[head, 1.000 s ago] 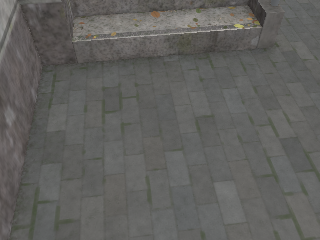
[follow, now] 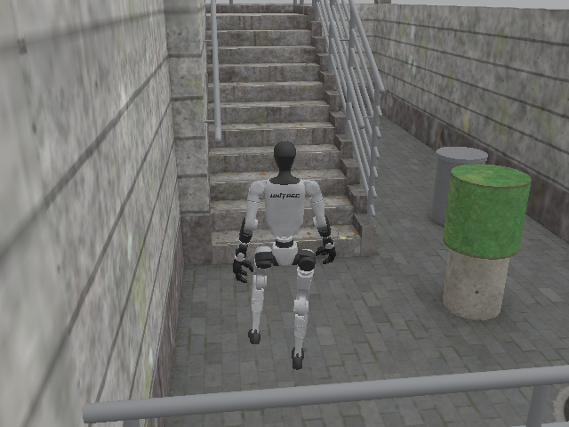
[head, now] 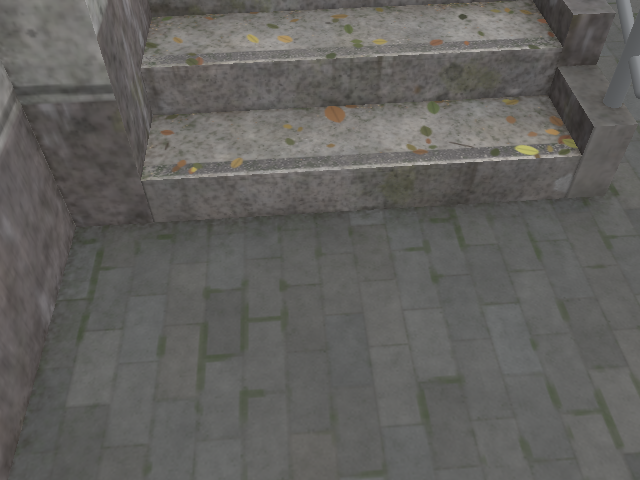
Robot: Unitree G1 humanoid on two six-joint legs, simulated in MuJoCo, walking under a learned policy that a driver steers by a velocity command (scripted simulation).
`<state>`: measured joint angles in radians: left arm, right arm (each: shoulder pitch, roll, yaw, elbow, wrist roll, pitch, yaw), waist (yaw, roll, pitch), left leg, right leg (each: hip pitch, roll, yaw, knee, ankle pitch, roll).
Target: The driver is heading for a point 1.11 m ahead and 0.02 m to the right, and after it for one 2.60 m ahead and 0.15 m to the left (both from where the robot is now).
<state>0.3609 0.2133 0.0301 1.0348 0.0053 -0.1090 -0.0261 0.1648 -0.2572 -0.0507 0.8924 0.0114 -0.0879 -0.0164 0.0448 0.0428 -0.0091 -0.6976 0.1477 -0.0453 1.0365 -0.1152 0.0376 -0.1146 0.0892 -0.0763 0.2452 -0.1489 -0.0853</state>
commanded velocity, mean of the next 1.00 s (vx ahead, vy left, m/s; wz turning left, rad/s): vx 0.50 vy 0.00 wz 0.00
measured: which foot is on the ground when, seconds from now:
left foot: up 0.00-0.26, down 0.28-0.84, up 0.86-1.00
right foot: down 0.00-0.28, up 0.30-0.82, down 0.84-1.00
